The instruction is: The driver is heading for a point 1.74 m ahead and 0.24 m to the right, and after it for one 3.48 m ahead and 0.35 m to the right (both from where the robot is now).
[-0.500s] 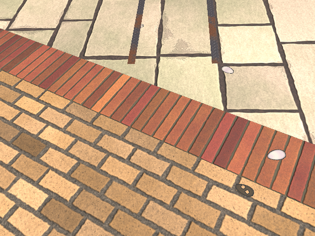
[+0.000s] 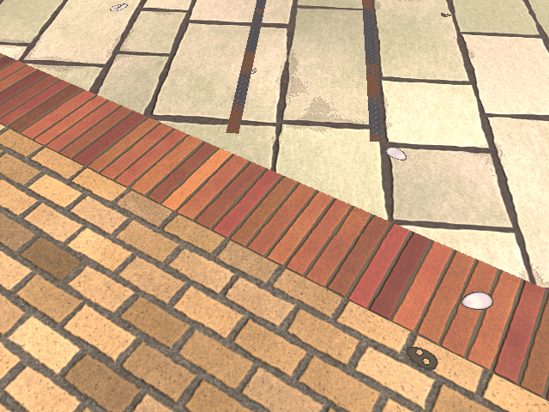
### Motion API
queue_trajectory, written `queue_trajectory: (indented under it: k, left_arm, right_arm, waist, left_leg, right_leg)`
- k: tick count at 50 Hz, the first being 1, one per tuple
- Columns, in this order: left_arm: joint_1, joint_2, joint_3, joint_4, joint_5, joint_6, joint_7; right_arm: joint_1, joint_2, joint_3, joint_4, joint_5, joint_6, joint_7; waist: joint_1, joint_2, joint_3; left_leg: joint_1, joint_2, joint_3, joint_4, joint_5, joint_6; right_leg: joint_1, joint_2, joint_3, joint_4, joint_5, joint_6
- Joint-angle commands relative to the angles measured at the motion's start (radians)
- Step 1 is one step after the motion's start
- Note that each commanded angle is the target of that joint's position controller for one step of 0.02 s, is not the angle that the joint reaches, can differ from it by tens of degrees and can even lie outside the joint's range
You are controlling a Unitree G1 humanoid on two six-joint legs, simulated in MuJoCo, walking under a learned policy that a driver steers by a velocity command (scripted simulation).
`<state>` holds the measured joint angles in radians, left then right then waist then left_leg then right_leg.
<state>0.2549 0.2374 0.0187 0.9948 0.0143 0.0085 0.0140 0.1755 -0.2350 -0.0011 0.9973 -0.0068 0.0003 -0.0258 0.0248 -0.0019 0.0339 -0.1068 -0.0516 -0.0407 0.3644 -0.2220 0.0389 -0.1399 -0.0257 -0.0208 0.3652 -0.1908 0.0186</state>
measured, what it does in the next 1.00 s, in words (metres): stands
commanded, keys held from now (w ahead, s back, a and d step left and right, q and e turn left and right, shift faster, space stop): no key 1.00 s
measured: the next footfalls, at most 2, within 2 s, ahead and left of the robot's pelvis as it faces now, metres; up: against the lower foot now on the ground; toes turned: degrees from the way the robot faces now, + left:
right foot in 1.82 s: +0.43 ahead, -0.06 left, +0.00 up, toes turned -4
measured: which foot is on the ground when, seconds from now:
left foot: down 0.00-1.00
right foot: down 0.00-1.00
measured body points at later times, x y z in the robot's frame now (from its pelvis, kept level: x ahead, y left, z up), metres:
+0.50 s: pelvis +0.00 -0.01 +0.00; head +0.01 -0.01 +0.45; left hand +0.01 +0.23 -0.16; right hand +0.01 -0.25 -0.16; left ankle -0.02 +0.10 -0.75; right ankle +0.00 -0.13 -0.75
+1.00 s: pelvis +0.00 -0.02 +0.00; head +0.01 -0.02 +0.45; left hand -0.01 +0.21 -0.16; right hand -0.02 -0.24 -0.16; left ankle -0.02 +0.10 -0.75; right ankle +0.00 -0.13 -0.75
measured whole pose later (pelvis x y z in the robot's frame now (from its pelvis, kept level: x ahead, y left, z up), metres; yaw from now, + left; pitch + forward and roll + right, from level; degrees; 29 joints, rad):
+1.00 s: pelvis +0.00 -0.02 +0.00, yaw -1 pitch -1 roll +0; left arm 0.29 0.15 -0.01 1.16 0.01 0.00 0.04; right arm 0.30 -0.16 0.02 1.16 -0.01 -0.01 -0.04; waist 0.01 0.00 0.03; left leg -0.13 -0.03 -0.04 0.39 -0.24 0.01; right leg -0.17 0.00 -0.01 0.40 -0.21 0.00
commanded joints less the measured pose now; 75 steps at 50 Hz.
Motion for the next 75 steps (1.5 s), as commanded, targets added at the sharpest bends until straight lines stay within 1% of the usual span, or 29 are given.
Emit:
queue_trajectory:
  k: [1, 11, 21, 35, 54, 55, 56, 57, 58, 59, 60, 61, 62, 64, 66, 67, 68, 69, 70, 71, 72, 73, 74, 75]
  left_arm:
    - [0.015, 0.094, 0.015, -0.004, 0.0, -0.009, 0.006]
    - [0.032, 0.074, 0.003, 0.07, -0.002, -0.006, 0.014]
    - [0.047, 0.049, -0.008, 0.113, -0.004, -0.007, 0.018]
    - [0.077, 0.02, -0.013, 0.143, -0.004, -0.009, 0.024]
    - [0.113, -0.009, -0.013, 0.156, -0.004, -0.012, 0.028]
    - [0.121, -0.014, -0.014, 0.159, -0.003, -0.011, 0.027]
    - [0.12, -0.005, -0.01, 0.157, -0.002, -0.008, 0.026]
    - [0.121, 0.009, -0.002, 0.151, -0.001, -0.004, 0.025]
    - [0.12, 0.017, 0.004, 0.142, 0.001, 0.001, 0.022]
    - [0.119, 0.017, 0.007, 0.132, 0.004, 0.004, 0.019]
    - [0.122, 0.007, 0.007, 0.123, 0.004, 0.003, 0.016]
    - [0.13, 0.0, 0.007, 0.116, 0.004, -0.001, 0.014]
    - [0.138, -0.001, 0.009, 0.109, 0.005, -0.008, 0.013]
    - [0.155, 0.014, 0.017, 0.098, 0.004, -0.025, 0.007]
    - [0.19, 0.036, 0.028, 0.097, 0.0, -0.039, 0.003]
    - [0.23, 0.051, 0.035, 0.107, -0.001, -0.044, 0.003]
    - [0.276, 0.072, 0.045, 0.123, 0.0, -0.047, 0.005]
    - [0.302, 0.088, 0.053, 0.131, 0.001, -0.048, 0.006]
    - [0.294, 0.092, 0.057, 0.13, 0.003, -0.051, 0.006]
    - [0.265, 0.086, 0.058, 0.12, 0.004, -0.055, 0.005]
    - [0.205, 0.079, 0.058, 0.101, 0.003, -0.057, 0.004]
    - [0.085, 0.056, 0.052, 0.057, -0.002, -0.062, 0.001]
    - [-0.042, 0.006, 0.039, -0.01, -0.013, -0.081, -0.007]
    - [-0.046, 0.02, 0.044, -0.03, 0.011, -0.092, -0.013]
  right_arm:
    - [0.015, -0.11, -0.02, -0.004, 0.0, -0.009, -0.005]
    - [0.073, -0.09, -0.007, 0.073, 0.0, -0.01, -0.01]
    - [0.121, -0.063, 0.002, 0.118, -0.001, -0.009, -0.014]
    - [0.16, -0.025, 0.006, 0.146, -0.001, -0.009, -0.018]
    - [0.2, 0.008, 0.005, 0.159, -0.001, -0.01, -0.022]
    - [0.21, 0.014, 0.006, 0.162, -0.003, -0.009, -0.021]
    - [0.213, 0.007, 0.002, 0.161, -0.005, -0.007, -0.021]
    - [0.215, -0.008, -0.005, 0.155, -0.006, -0.003, -0.02]
    - [0.215, -0.017, -0.012, 0.145, -0.009, 0.002, -0.017]
    - [0.215, -0.014, -0.014, 0.134, -0.012, 0.004, -0.013]
    - [0.215, -0.004, -0.014, 0.124, -0.013, 0.003, -0.011]
    - [0.215, 0.005, -0.014, 0.114, -0.013, -0.002, -0.009]
    - [0.216, 0.008, -0.015, 0.105, -0.013, -0.011, -0.007]
    - [0.207, 0.001, -0.021, 0.084, -0.012, -0.028, -0.001]
    - [0.176, 0.005, -0.024, 0.057, -0.011, -0.046, 0.007]
    - [0.15, 0.018, -0.023, 0.039, -0.014, -0.056, 0.011]
    - [0.127, 0.033, -0.02, 0.021, -0.021, -0.067, 0.016]
    - [0.107, 0.032, -0.021, 0.001, -0.029, -0.079, 0.021]
    - [0.107, 0.028, -0.023, -0.011, -0.031, -0.091, 0.024]
    - [0.137, 0.03, -0.025, -0.005, -0.025, -0.101, 0.028]
    - [0.222, 0.034, -0.028, 0.021, -0.015, -0.11, 0.031]
    - [0.382, 0.024, -0.037, 0.072, -0.007, -0.115, 0.03]
    - [0.549, -0.089, -0.072, 0.121, -0.007, -0.119, 0.02]
    - [0.597, -0.132, -0.086, 0.145, -0.008, -0.103, 0.013]
  waist:
    - [-0.009, -0.006, 0.007]
    - [-0.011, 0.003, 0.014]
    - [-0.016, -0.002, 0.027]
    - [-0.018, -0.001, 0.034]
    - [-0.018, 0.001, 0.046]
    - [-0.019, 0.001, 0.025]
    - [-0.019, 0.0, 0.035]
    - [-0.019, 0.0, 0.045]
    - [-0.019, 0.002, 0.073]
    - [-0.02, -0.002, 0.12]
    - [-0.019, -0.002, 0.154]
    - [-0.016, -0.001, 0.166]
    - [-0.014, -0.001, 0.159]
    - [-0.007, -0.007, 0.124]
    - [0.01, -0.042, 0.115]
    - [0.025, -0.082, 0.118]
    - [0.038, -0.138, 0.12]
    - [0.039, -0.159, 0.135]
    - [0.025, -0.158, 0.153]
    - [0.001, -0.137, 0.148]
    - [-0.049, -0.115, 0.129]
    - [-0.139, -0.052, 0.101]
    - [-0.221, 0.221, 0.089]
    - [-0.192, 0.288, 0.103]
  left_leg:
    - [-0.057, 0.124, -0.113, -0.083, 0.104, 0.026]
    - [-0.071, 0.118, -0.101, -0.08, 0.112, 0.018]
    - [-0.072, 0.117, -0.091, -0.067, 0.12, 0.014]
    - [-0.073, 0.117, -0.081, -0.052, 0.121, 0.009]
    - [-0.083, 0.118, -0.075, -0.042, 0.113, 0.004]
    - [-0.076, 0.11, -0.072, -0.051, 0.037, 0.006]
    - [-0.09, 0.095, -0.067, -0.047, -0.063, 0.012]
    - [-0.113, 0.076, -0.061, -0.027, -0.208, 0.028]
    - [-0.154, 0.066, -0.067, -0.012, -0.361, 0.046]
    - [-0.202, 0.066, -0.081, -0.005, -0.459, 0.061]
    - [-0.236, 0.072, -0.1, 0.005, -0.5, 0.072]
    - [-0.251, 0.081, -0.119, 0.017, -0.497, 0.08]
    - [-0.254, 0.089, -0.135, 0.028, -0.47, 0.086]
    - [-0.25, 0.086, -0.146, 0.047, -0.413, 0.093]
    - [-0.288, 0.057, -0.112, 0.103, -0.364, 0.089]
    - [-0.335, 0.031, -0.068, 0.163, -0.322, 0.081]
    - [-0.381, 0.005, -0.004, 0.247, -0.257, 0.072]
    - [-0.415, 0.009, 0.042, 0.284, -0.226, 0.07]
    - [-0.408, 0.023, 0.061, 0.27, -0.216, 0.071]
    - [-0.348, 0.029, 0.062, 0.228, -0.2, 0.072]
    - [-0.204, 0.026, 0.051, 0.153, -0.178, 0.076]
    - [0.071, 0.044, -0.03, 0.029, -0.167, 0.096]
    - [0.286, 0.222, -0.349, -0.129, -0.149, 0.152]
    - [0.42, 0.388, -0.523, -0.14, 0.197, 0.2]
  right_leg:
    - [0.013, -0.073, 0.076, -0.045, 0.09, -0.025]
    - [0.014, -0.075, 0.08, -0.039, 0.085, -0.036]
    - [-0.004, -0.072, 0.083, -0.035, 0.083, -0.04]
    - [-0.019, -0.068, 0.086, -0.03, 0.081, -0.045]
    - [-0.028, -0.063, 0.089, -0.025, 0.076, -0.05]
    - [-0.02, -0.055, 0.086, -0.034, 0.0, -0.052]
    - [-0.031, -0.039, 0.082, -0.029, -0.102, -0.056]
    - [-0.053, -0.019, 0.075, -0.009, -0.246, -0.071]
    - [-0.092, -0.01, 0.082, 0.004, -0.395, -0.089]
    - [-0.136, -0.012, 0.101, 0.008, -0.491, -0.104]
    - [-0.161, -0.02, 0.123, 0.013, -0.531, -0.117]
    - [-0.167, -0.03, 0.147, 0.023, -0.529, -0.128]
    - [-0.16, -0.041, 0.173, 0.028, -0.506, -0.138]
    - [-0.123, -0.058, 0.222, 0.016, -0.474, -0.159]
    - [-0.057, -0.087, 0.292, -0.03, -0.489, -0.188]
    - [0.0, -0.12, 0.357, -0.072, -0.508, -0.211]
    - [0.057, -0.175, 0.444, -0.122, -0.515, -0.243]
    - [0.077, -0.225, 0.508, -0.142, -0.472, -0.271]
    - [0.061, -0.25, 0.521, -0.122, -0.362, -0.283]
    - [0.028, -0.244, 0.483, -0.088, -0.243, -0.274]
    - [-0.06, -0.214, 0.413, -0.032, -0.151, -0.249]
    - [-0.264, -0.137, 0.288, 0.082, -0.073, -0.194]
    - [-0.48, 0.047, 0.029, 0.437, -0.013, -0.115]
    - [-0.708, 0.076, -0.045, 0.682, -0.29, -0.094]
Over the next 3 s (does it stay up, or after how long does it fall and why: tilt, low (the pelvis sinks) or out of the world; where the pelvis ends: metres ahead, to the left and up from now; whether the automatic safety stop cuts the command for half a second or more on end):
stays up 0.92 0.00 -0.02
